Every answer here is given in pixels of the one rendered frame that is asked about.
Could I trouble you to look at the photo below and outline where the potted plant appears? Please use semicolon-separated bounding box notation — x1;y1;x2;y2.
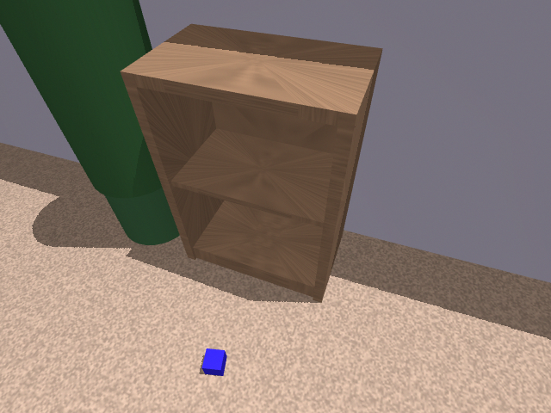
0;0;180;245

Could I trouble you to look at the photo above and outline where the bookshelf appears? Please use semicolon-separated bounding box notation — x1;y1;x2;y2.
121;24;383;303

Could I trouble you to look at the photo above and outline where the cube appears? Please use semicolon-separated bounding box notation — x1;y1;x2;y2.
202;348;227;376

